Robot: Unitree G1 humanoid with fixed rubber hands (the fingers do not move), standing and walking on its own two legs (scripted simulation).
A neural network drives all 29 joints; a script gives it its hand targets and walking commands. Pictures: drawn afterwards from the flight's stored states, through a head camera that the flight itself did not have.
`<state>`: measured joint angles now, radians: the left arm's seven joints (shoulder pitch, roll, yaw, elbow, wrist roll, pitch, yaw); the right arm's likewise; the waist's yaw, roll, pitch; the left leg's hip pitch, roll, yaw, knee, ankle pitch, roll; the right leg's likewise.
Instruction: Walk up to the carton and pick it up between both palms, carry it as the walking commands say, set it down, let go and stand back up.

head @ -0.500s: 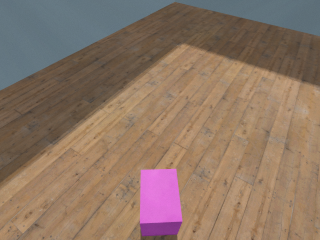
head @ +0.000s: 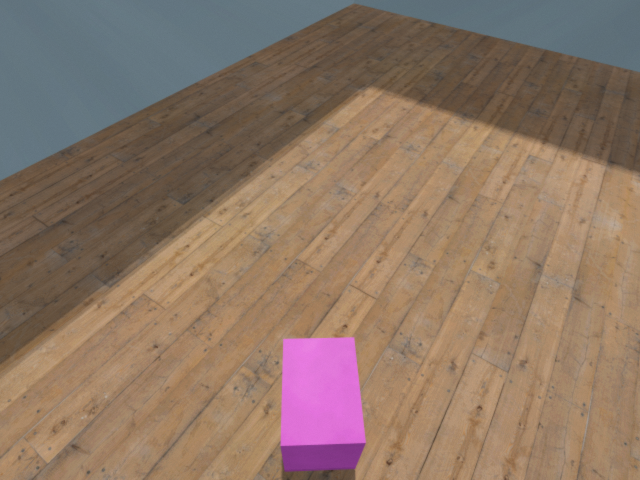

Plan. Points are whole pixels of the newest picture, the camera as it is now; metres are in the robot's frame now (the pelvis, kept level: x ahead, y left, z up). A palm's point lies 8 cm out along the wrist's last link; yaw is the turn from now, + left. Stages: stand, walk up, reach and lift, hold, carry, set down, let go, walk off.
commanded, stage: walk up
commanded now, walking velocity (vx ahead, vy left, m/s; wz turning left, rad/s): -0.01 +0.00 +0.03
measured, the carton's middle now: (319, 404) +0.44 -0.02 -0.65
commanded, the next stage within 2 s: stand in 0.46 s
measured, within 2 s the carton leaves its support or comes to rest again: neither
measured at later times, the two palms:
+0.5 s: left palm out of the picture -0.04 +0.21 -0.15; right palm out of the picture -0.01 -0.21 -0.15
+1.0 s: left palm out of the picture +0.15 +0.18 -0.13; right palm out of the picture +0.13 -0.21 -0.14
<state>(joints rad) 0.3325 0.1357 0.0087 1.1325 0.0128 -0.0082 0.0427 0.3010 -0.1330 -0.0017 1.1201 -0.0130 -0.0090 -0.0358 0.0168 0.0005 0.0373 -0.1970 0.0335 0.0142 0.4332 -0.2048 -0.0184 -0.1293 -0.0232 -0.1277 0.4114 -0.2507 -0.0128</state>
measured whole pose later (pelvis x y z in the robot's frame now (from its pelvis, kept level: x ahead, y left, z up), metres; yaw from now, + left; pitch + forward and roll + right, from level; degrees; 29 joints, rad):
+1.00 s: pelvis -0.01 +0.00 -0.02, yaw -3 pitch +12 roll +1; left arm 0.02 0.07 0.02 0.55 -0.04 0.64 0.05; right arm 0.03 -0.19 0.00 0.58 -0.02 0.62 0.04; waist 0.05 0.00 -0.08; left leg -0.58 0.04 0.07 0.62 -0.25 0.00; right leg -0.57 -0.03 -0.05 0.66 -0.31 -0.02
